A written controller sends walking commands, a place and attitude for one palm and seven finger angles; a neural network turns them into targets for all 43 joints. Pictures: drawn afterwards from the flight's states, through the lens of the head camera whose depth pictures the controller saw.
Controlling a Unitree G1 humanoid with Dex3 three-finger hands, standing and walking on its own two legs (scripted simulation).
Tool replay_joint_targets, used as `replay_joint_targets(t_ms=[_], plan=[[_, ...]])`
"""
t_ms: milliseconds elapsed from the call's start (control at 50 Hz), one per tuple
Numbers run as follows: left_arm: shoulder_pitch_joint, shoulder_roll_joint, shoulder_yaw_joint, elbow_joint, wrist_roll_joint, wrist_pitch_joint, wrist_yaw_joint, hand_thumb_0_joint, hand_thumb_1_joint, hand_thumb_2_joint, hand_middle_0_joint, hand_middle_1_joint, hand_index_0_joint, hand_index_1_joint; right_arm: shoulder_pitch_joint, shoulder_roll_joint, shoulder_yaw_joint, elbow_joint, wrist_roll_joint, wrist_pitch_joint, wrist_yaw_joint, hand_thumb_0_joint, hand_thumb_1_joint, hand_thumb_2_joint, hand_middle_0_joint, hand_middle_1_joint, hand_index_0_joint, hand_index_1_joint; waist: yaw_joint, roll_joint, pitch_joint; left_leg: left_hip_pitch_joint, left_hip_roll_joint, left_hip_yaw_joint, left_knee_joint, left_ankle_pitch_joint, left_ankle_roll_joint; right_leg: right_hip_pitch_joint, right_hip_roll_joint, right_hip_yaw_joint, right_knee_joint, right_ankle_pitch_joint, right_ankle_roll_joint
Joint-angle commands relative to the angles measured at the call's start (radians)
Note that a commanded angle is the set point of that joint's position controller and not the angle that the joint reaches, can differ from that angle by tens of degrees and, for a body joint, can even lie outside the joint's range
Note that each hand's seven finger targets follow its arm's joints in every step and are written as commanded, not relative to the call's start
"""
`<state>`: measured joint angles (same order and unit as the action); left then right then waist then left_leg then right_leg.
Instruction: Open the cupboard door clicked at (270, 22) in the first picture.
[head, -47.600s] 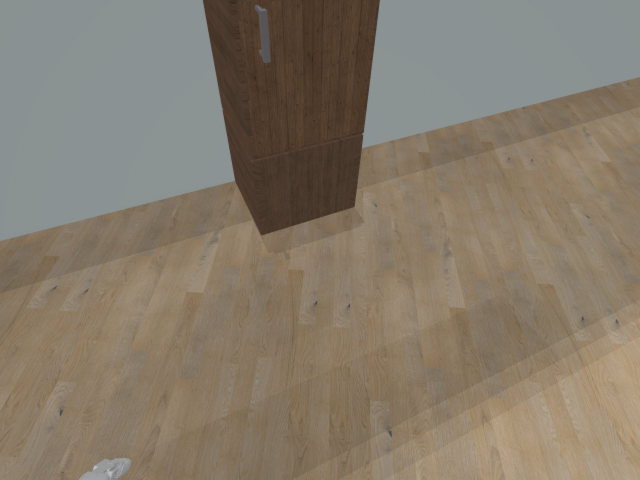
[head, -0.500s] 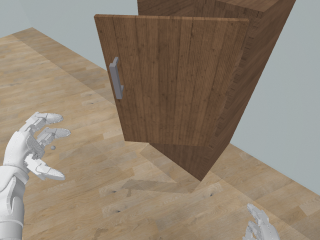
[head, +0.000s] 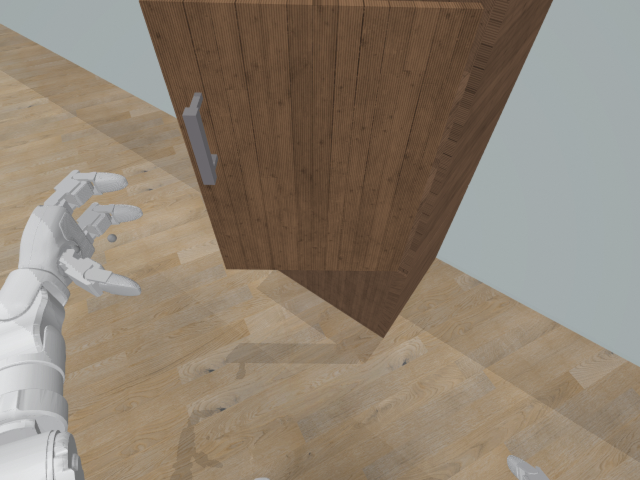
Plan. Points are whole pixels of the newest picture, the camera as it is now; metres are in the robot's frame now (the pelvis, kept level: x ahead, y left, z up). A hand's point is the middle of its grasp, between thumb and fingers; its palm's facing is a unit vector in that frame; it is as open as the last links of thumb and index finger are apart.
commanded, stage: move the hooked fingers beside the handle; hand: left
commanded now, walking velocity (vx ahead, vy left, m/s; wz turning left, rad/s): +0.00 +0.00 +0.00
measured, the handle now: (203, 140) +0.57 +0.19 +0.09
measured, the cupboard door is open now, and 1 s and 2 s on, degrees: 36 36 36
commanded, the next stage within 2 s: slide the fingers in behind the handle in 1.96 s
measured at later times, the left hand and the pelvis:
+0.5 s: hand (130, 197) +0.44 +0.26 +0.10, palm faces +0.02 -1.00 +0.00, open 14.0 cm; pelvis +0.00 +0.01 -0.01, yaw +0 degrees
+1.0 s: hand (159, 160) +0.51 +0.24 +0.10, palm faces +0.02 -1.00 -0.01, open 14.0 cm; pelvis +0.00 +0.00 -0.02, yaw -1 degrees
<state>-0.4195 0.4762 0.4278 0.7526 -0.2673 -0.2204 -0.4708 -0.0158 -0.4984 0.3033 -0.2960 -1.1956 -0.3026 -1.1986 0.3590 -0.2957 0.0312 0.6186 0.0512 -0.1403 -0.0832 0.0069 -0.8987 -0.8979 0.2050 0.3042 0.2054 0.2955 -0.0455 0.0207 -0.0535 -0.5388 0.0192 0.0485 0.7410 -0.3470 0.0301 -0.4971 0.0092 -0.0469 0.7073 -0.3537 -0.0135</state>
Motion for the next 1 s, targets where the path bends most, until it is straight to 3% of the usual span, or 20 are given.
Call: replay_joint_targets(t_ms=[0,60,140,160,220,300,400,440,460,500,540,580,640,720,780,840,860,900,940,980], plan=[[-0.371,0.316,0.088,-0.21,-0.023,-0.087,0.017,0.0,-0.5,0.3,-0.3,-1.2,-0.3,-1.2,0.005,-0.149,-0.059,-0.118,0.0,-0.027,-0.011,0.0,-0.9,-0.9,0.2,0.3,0.2,0.3,0.009,0.039,-0.322,0.206,-0.01,-0.07,-0.084,0.3,0.002,0.09,0.02,0.023,-0.071,0.316,-0.011],[-0.407,0.271,0.039,-0.187,-0.004,-0.081,0.024,0.0,-0.5,0.3,-0.3,-1.2,-0.3,-1.2,0.013,-0.145,-0.06,-0.11,0.0,-0.017,-0.01,0.0,-0.9,-0.9,0.2,0.3,0.2,0.3,-0.002,0.085,-0.314,0.234,-0.007,-0.078,-0.087,0.301,-0.002,0.044,0.019,0.015,-0.073,0.287,-0.012],[-0.475,0.264,0.013,-0.171,0.014,-0.084,0.037,0.0,-0.5,0.3,-0.3,-1.2,-0.3,-1.2,0.026,-0.147,-0.059,-0.099,-0.002,-0.003,-0.006,0.0,-0.9,-0.9,0.2,0.3,0.2,0.3,-0.016,0.113,-0.321,0.265,-0.001,-0.094,-0.082,0.315,-0.009,0.003,0.021,0.008,-0.07,0.262,-0.015],[-0.492,0.243,-0.003,-0.145,0.016,-0.083,0.041,0.0,-0.5,0.3,-0.3,-1.2,-0.3,-1.2,0.03,-0.146,-0.059,-0.095,-0.004,0.0,-0.006,0.0,-0.9,-0.9,0.2,0.3,0.2,0.3,-0.024,0.089,-0.31,0.26,0.001,-0.098,-0.082,0.3,-0.009,-0.009,0.021,0.004,-0.07,0.248,-0.014],[-0.559,0.293,0.032,-0.052,0.019,-0.088,0.05,0.0,-0.5,0.3,-0.3,-1.2,-0.3,-1.2,0.045,-0.157,-0.056,-0.078,-0.005,0.013,-0.008,0.0,-0.9,-0.9,0.2,0.3,0.2,0.3,-0.034,0.024,-0.29,0.212,0.001,-0.099,-0.078,0.265,-0.005,-0.009,0.023,0.004,-0.069,0.237,-0.013],[-0.625,0.321,0.035,-0.005,0.044,-0.111,0.057,0.0,-0.5,0.3,-0.3,-1.2,-0.3,-1.2,0.059,-0.156,-0.054,-0.074,-0.011,0.029,-0.002,0.0,-0.9,-0.9,0.2,0.3,0.2,0.3,-0.034,0.084,-0.353,0.232,-0.002,-0.093,-0.054,0.307,-0.007,-0.013,0.019,0.013,-0.048,0.268,-0.014],[-0.711,0.369,0.049,0.089,0.063,-0.137,0.05,0.0,-0.5,0.3,-0.3,-1.2,-0.3,-1.2,0.083,-0.164,-0.054,-0.06,-0.016,0.053,0.004,0.0,-0.9,-0.9,0.2,0.3,0.2,0.3,-0.049,0.068,-0.359,0.191,0.002,-0.093,-0.031,0.311,-0.004,-0.029,0.023,0.017,-0.032,0.279,-0.011],[-0.702,0.374,0.05,0.12,0.068,-0.142,0.042,0.0,-0.5,0.3,-0.3,-1.2,-0.3,-1.2,0.089,-0.166,-0.055,-0.064,-0.016,0.064,0.005,0.0,-0.9,-0.9,0.2,0.3,0.2,0.3,-0.046,0.083,-0.373,0.191,0.002,-0.094,-0.025,0.322,-0.007,-0.035,0.023,0.016,-0.025,0.28,-0.013],[-0.739,0.358,0.028,0.108,0.071,-0.146,0.039,0.0,-0.5,0.3,-0.3,-1.2,-0.3,-1.2,0.09,-0.165,-0.054,-0.062,-0.017,0.067,0.006,0.0,-0.9,-0.9,0.2,0.3,0.2,0.3,-0.055,0.12,-0.38,0.208,0.004,-0.097,-0.021,0.324,-0.009,-0.059,0.023,0.014,-0.022,0.27,-0.013],[-0.773,0.318,-0.006,0.122,0.068,-0.15,0.034,0.0,-0.5,0.3,-0.3,-1.2,-0.3,-1.2,0.104,-0.165,-0.057,-0.055,-0.018,0.073,0.009,0.0,-0.9,-0.9,0.2,0.3,0.2,0.3,-0.072,0.122,-0.385,0.232,0.008,-0.102,-0.012,0.334,-0.009,-0.098,0.027,0.012,-0.024,0.258,-0.011],[-0.799,0.345,0.01,0.172,0.07,-0.144,0.039,0.0,-0.5,0.3,-0.3,-1.2,-0.3,-1.2,0.118,-0.174,-0.058,-0.043,-0.02,0.083,0.006,0.0,-0.9,-0.9,0.2,0.3,0.2,0.3,-0.082,0.069,-0.365,0.191,0.01,-0.109,-0.01,0.288,-0.005,-0.106,0.029,0.011,-0.024,0.23,-0.009],[-0.849,0.357,0.014,0.176,0.07,-0.144,0.047,0.0,-0.5,0.3,-0.3,-1.2,-0.3,-1.2,0.129,-0.177,-0.059,-0.037,-0.021,0.09,0.004,0.0,-0.9,-0.9,0.2,0.3,0.2,0.3,-0.094,0.067,-0.373,0.179,0.008,-0.108,-0.004,0.287,0.0,-0.109,0.029,0.013,-0.019,0.231,-0.009],[-0.878,0.379,0.021,0.186,0.09,-0.148,0.063,0.0,-0.5,0.3,-0.3,-1.2,-0.3,-1.2,0.147,-0.177,-0.058,-0.031,-0.025,0.1,0.008,0.0,-0.9,-0.9,0.2,0.3,0.2,0.3,-0.092,0.116,-0.415,0.197,0.008,-0.111,0.004,0.31,-0.006,-0.12,0.028,0.014,-0.011,0.237,-0.007],[-0.888,0.464,0.077,0.201,0.119,-0.164,0.088,0.0,-0.5,0.3,-0.3,-1.2,-0.3,-1.2,0.172,-0.178,-0.058,-0.029,-0.031,0.119,0.012,0.0,-0.9,-0.9,0.2,0.3,0.2,0.3,-0.082,0.13,-0.461,0.189,0.01,-0.107,0.022,0.355,-0.005,-0.099,0.032,0.019,0.005,0.274,-0.007],[-0.885,0.487,0.089,0.258,0.124,-0.156,0.092,0.0,-0.5,0.3,-0.3,-1.2,-0.3,-1.2,0.187,-0.181,-0.054,-0.033,-0.032,0.133,0.015,0.0,-0.9,-0.9,0.2,0.3,0.2,0.3,-0.091,0.069,-0.435,0.118,0.007,-0.095,0.032,0.331,0.006,-0.068,0.037,0.026,0.005,0.292,-0.004],[-0.928,0.475,0.055,0.298,0.145,-0.137,0.088,0.0,-0.5,0.3,-0.3,-1.2,-0.3,-1.2,0.199,-0.184,-0.051,-0.034,-0.031,0.146,0.017,0.0,-0.9,-0.9,0.2,0.3,0.2,0.3,-0.116,0.11,-0.394,0.092,0.007,-0.088,0.031,0.294,0.008,-0.11,0.036,0.029,-0.002,0.268,0.0],[-0.94,0.498,0.064,0.323,0.149,-0.13,0.088,0.0,-0.5,0.3,-0.3,-1.2,-0.3,-1.2,0.21,-0.189,-0.051,-0.03,-0.031,0.15,0.015,0.0,-0.9,-0.9,0.2,0.3,0.2,0.3,-0.125,0.079,-0.38,0.073,0.01,-0.09,0.035,0.282,0.01,-0.112,0.036,0.031,-0.004,0.263,0.002],[-0.974,0.538,0.086,0.296,0.151,-0.138,0.084,0.0,-0.5,0.3,-0.3,-1.2,-0.3,-1.2,0.223,-0.192,-0.052,-0.036,-0.034,0.156,0.012,0.0,-0.9,-0.9,0.2,0.3,0.2,0.3,-0.124,0.096,-0.441,0.084,0.008,-0.086,0.045,0.312,0.011,-0.086,0.037,0.038,0.004,0.297,0.003],[-1.012,0.518,0.06,0.317,0.156,-0.138,0.079,0.0,-0.5,0.3,-0.3,-1.2,-0.3,-1.2,0.23,-0.189,-0.049,-0.03,-0.035,0.159,0.012,0.0,-0.9,-0.9,0.2,0.3,0.2,0.3,-0.144,0.112,-0.429,0.089,0.011,-0.089,0.054,0.296,0.011,-0.127,0.039,0.035,0.001,0.271,0.004],[-1.046,0.548,0.08,0.317,0.156,-0.146,0.078,0.0,-0.5,0.3,-0.3,-1.2,-0.3,-1.2,0.247,-0.193,-0.048,-0.023,-0.039,0.161,0.012,0.0,-0.9,-0.9,0.2,0.3,0.2,0.3,-0.148,0.12,-0.442,0.089,0.012,-0.095,0.065,0.309,0.012,-0.129,0.043,0.036,0.008,0.276,0.002]])
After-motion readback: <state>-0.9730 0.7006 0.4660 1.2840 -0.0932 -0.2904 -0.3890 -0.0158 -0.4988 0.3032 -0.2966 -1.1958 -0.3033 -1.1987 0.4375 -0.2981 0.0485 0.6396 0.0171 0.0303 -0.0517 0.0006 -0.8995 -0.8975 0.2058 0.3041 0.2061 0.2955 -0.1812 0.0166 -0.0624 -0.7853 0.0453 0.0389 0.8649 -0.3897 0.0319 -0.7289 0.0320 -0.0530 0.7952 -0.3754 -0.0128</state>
